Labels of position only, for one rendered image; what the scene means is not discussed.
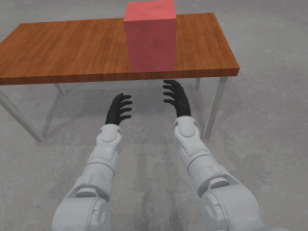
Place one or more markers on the carton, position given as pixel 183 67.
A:
pixel 150 31

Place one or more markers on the table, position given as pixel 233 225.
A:
pixel 96 50

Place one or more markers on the right robot hand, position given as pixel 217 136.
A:
pixel 180 102

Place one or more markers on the robot right upper arm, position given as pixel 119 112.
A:
pixel 232 208

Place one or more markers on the robot right forearm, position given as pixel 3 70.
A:
pixel 199 162

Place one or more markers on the robot left upper arm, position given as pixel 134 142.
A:
pixel 82 214

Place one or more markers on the robot left forearm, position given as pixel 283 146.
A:
pixel 100 170

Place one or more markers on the left robot hand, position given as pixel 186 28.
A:
pixel 113 115

